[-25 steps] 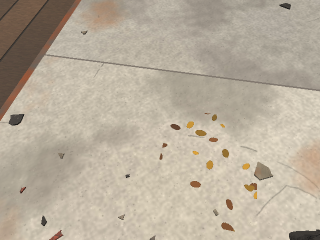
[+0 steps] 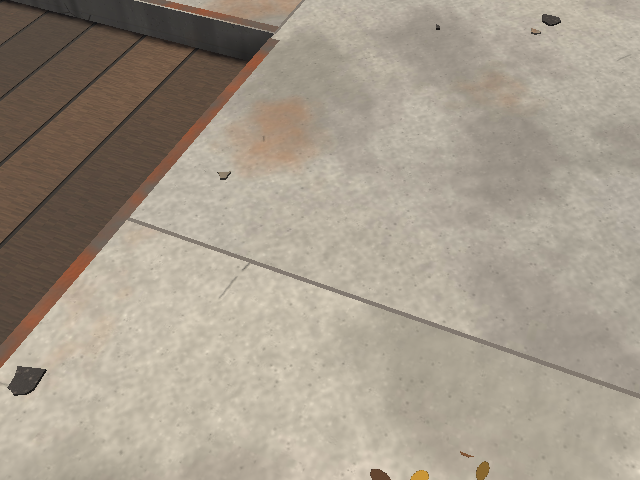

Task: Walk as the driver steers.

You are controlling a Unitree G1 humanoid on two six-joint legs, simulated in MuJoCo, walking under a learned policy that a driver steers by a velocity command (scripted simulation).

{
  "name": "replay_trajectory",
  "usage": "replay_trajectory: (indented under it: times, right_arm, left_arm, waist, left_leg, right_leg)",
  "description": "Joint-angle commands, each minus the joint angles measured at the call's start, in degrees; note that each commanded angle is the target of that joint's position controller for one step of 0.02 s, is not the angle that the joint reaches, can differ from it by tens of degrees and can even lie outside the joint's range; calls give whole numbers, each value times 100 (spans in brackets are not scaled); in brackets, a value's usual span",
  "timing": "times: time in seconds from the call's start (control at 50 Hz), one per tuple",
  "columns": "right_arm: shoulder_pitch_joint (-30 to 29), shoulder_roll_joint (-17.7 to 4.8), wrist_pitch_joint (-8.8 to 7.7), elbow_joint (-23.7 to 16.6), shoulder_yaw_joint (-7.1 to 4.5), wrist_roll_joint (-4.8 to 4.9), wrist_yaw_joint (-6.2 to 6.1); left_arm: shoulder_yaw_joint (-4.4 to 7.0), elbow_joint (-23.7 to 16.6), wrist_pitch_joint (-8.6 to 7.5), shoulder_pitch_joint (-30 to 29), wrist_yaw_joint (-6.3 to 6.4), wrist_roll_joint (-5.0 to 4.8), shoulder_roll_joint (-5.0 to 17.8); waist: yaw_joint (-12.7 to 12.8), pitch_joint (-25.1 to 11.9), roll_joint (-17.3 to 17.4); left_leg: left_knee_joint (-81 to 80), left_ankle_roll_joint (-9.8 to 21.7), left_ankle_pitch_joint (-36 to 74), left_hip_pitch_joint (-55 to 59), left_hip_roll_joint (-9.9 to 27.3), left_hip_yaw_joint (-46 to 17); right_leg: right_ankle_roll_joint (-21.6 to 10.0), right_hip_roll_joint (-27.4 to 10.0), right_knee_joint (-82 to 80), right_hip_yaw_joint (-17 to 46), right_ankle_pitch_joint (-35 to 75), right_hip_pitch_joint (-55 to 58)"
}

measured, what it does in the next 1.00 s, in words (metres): walks ahead, turning right: left foot, then right foot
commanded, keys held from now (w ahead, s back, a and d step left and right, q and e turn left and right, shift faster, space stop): w+e+shift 0.18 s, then shift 0.82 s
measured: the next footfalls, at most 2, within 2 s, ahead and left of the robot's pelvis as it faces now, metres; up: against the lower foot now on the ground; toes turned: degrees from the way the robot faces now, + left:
left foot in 0.28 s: +0.49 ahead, +0.08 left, +0.00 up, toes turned -12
right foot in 0.68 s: +0.64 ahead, -0.19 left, +0.00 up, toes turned -14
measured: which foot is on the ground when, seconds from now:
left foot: up 0.00-0.26, down 0.28-0.70, up 0.72-0.92, down 0.94-1.00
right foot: down 0.00-0.30, up 0.32-0.66, down 0.68-1.00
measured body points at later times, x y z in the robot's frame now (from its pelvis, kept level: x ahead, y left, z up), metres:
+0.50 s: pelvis +0.42 +0.00 +0.02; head +0.47 -0.01 +0.46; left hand +0.63 +0.23 -0.09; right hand +0.43 -0.29 -0.10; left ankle +0.45 +0.09 -0.73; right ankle +0.40 -0.14 -0.66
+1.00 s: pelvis +0.56 -0.05 +0.00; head +0.58 -0.04 +0.45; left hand +0.77 +0.15 -0.12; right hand +0.58 -0.33 -0.12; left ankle +0.61 +0.08 -0.73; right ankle +0.60 -0.18 -0.73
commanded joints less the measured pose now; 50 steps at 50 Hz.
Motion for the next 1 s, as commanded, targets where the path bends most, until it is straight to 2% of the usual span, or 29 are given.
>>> replay_trajectory:
  times: [0.02,0.06,0.12,0.16,0.22,0.26,0.28,0.3,0.32,0.34,0.36,0.38,0.4,0.44,0.48,0.54,0.62,0.66,0.68,0.7,0.72,0.74,0.78,0.84,0.9,0.94,0.96,0.98,1.0]
  right_arm:
    - [-513,-256,-41,-835,76,-174,78]
    - [-808,-198,3,-1029,170,-194,113]
    - [-1804,-88,-41,-1440,327,-12,215]
    - [-1986,-40,-44,-1502,349,94,217]
    - [-1885,-198,-85,-1428,262,37,84]
    - [-934,-310,-194,-1148,160,-40,-57]
    - [-99,-514,-270,-927,69,-82,-139]
    - [892,-890,-305,-750,-40,-169,-212]
    - [948,-1011,-330,-745,-150,237,-124]
    - [734,-789,-232,-783,-196,361,-91]
    - [291,-413,-200,-855,-144,314,-110]
    - [-44,-271,-226,-723,-103,303,-65]
    - [-66,-163,-269,-639,-72,315,-40]
    - [-216,-116,-274,-427,-90,267,-19]
    - [-570,-138,-240,-335,-114,334,-34]
    - [-540,-508,-148,-165,-238,404,-116]
    - [-387,-694,-119,78,-280,487,-124]
    - [-185,-645,-90,218,-256,465,-113]
    - [94,-566,-107,260,-221,367,-102]
    - [838,-213,-128,320,-77,273,-80]
    - [967,-187,-16,434,-26,328,-50]
    - [807,-503,96,400,-104,397,-20]
    - [388,-477,343,345,-148,406,-133]
    - [482,-258,586,469,-133,336,-299]
    - [529,-42,580,592,-101,291,-297]
    - [336,-68,563,537,-97,155,-266]
    - [161,-338,562,410,-130,105,-280]
    - [-165,-644,560,445,-212,187,-293]
    - [-399,-333,505,381,-142,186,-274]
  left_arm:
    - [117,150,-118,782,-1,-57,458]
    - [157,219,-175,890,30,-100,570]
    - [248,147,-179,649,44,-106,677]
    - [310,184,-210,729,-15,-189,802]
    - [323,421,-177,1159,4,-233,792]
    - [325,605,-155,1344,68,-237,859]
    - [328,549,-176,1155,79,-263,829]
    - [239,319,-225,1032,124,-264,415]
    - [-150,345,-199,1904,136,-239,-616]
    - [-35,334,-113,1799,161,-303,83]
    - [98,121,-62,918,211,-386,488]
    - [113,-71,-43,318,245,-351,525]
    - [140,-180,-30,-52,261,-235,506]
    - [66,-284,40,104,213,-240,43]
    - [-19,-390,63,-66,175,-232,-205]
    - [-104,-511,-17,-537,31,-143,-224]
    - [-4,-651,-7,-992,-56,-65,218]
    - [87,-573,-13,-856,-8,19,406]
    - [179,-617,-11,-786,56,41,774]
    - [154,-712,45,-688,123,212,912]
    - [6,-642,101,-495,101,135,350]
    - [-70,-598,127,-668,33,-33,168]
    - [-26,-587,171,-1237,-12,-105,304]
    - [77,-616,285,-1798,63,4,497]
    - [33,-493,296,-1863,133,-41,246]
    - [-34,-288,283,-1595,138,-89,15]
    - [-57,-183,275,-1402,127,-38,-61]
    - [-42,-193,286,-1242,128,-34,-129]
    - [-18,-114,299,-1399,164,14,-12]
  waist:
    - [-108,48,-345]
    - [-158,242,-355]
    - [-12,509,-403]
    - [128,322,-458]
    - [254,65,-277]
    - [-142,-561,-430]
    - [-554,-934,-590]
    - [-850,-1708,29]
    - [-509,-3096,1936]
    - [-646,-3110,989]
    - [-665,-2110,482]
    - [-536,-1315,-40]
    - [-496,-874,-109]
    - [-64,-572,307]
    - [122,-408,296]
    - [-5,-698,468]
    - [44,-580,304]
    - [146,-600,155]
    - [119,-754,-299]
    - [-93,-1500,-1160]
    - [108,-2256,-1473]
    - [73,-2053,-1058]
    - [-98,-1278,-531]
    - [-350,-893,-822]
    - [-421,-1007,-833]
    - [-399,-838,-663]
    - [-240,-566,-277]
    - [95,-262,643]
    - [-2,-83,609]
  left_leg:
    - [-524,-243,-79,-2085,640,-223]
    - [-1271,-449,-201,-2179,778,-59]
    - [-3115,-688,1075,-1314,698,297]
    - [-3676,-674,2001,-357,522,453]
    - [-4349,-489,2159,-130,268,545]
    - [-4840,-281,2430,977,27,641]
    - [-4777,-136,2855,2015,556,274]
    - [-4243,100,4585,3266,1925,-756]
    - [-4073,1386,6180,5289,3472,-3090]
    - [-4462,1410,4820,4776,3274,-3354]
    - [-4637,1199,4899,3942,2837,-2314]
    - [-4896,1050,5170,3022,2490,-1733]
    - [-5135,999,5455,2388,2261,-1422]
    - [-5528,913,5383,1623,2023,-910]
    - [-5772,840,5347,924,1837,-376]
    - [-5867,669,4927,522,1442,257]
    - [-5436,389,3887,706,1579,120]
    - [-4733,147,3478,632,1324,185]
    - [-4022,-148,2763,392,965,416]
    - [-2700,-539,435,-526,536,552]
    - [-1698,-765,-2095,-719,492,98]
    - [-1503,-812,-2440,-892,667,-196]
    - [-1730,-920,-2111,-1033,848,-92]
    - [-2652,-1019,-1028,27,744,178]
    - [-3742,-899,244,812,639,320]
    - [-4604,-677,943,1228,706,224]
    - [-5005,-472,834,1133,1153,-251]
    - [-5216,-198,-472,62,1262,-353]
    - [-5489,-178,-1304,-480,1149,-372]
  right_leg:
    - [-1120,-1251,-1792,2822,-642,1384]
    - [-1272,-1204,-2084,2671,-315,970]
    - [-1109,-857,-2550,2140,330,-15]
    - [-923,-880,-2652,2061,1312,-214]
    - [-560,-868,-1736,1797,3592,996]
    - [-156,-663,-78,1580,5188,1461]
    - [1,-497,1045,1564,4524,936]
    - [82,-188,2687,1145,1781,133]
    - [463,309,4913,1192,-2352,-1523]
    - [543,-115,5280,1282,-1997,-1833]
    - [594,-390,5010,1011,-1746,-1998]
    - [635,-534,4681,751,-1545,-2074]
    - [647,-602,4377,671,-1486,-2048]
    - [611,-735,3747,666,-1359,-1630]
    - [625,-742,2515,450,-987,-1226]
    - [562,-543,823,117,889,-104]
    - [242,-529,-16,295,1583,285]
    - [17,-417,-432,182,1994,892]
    - [-195,-859,-419,517,4249,1428]
    - [-1136,-2137,-4,1747,6527,2714]
    - [-1750,-2697,-100,2418,6865,3058]
    - [-1627,-2504,-229,2330,5924,2707]
    - [-1226,-2156,-644,2011,3845,1694]
    - [-927,-1713,-1162,1502,2184,183]
    - [-739,-1458,-1124,1133,1090,-79]
    - [-286,-1149,-1074,975,-455,-319]
    - [13,-909,-848,808,-1192,-491]
    - [254,-503,-713,342,-995,47]
    - [393,-470,-502,276,-508,568]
